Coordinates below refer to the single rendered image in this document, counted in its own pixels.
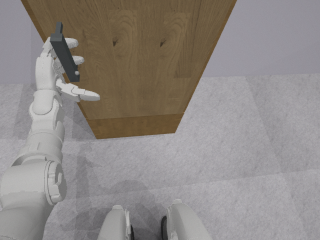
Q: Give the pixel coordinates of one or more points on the cupboard door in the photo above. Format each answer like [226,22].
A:
[142,57]

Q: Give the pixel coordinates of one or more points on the handle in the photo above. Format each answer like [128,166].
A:
[63,53]

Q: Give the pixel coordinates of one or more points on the left robot hand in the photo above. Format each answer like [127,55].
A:
[48,71]

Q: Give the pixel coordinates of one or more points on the left robot upper arm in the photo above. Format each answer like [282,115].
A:
[28,195]

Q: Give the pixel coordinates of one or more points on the robot right thigh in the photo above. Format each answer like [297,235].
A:
[184,221]

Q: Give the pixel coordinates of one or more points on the right robot shin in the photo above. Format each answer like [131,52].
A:
[173,235]

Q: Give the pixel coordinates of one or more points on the robot left forearm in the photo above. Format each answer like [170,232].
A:
[46,136]

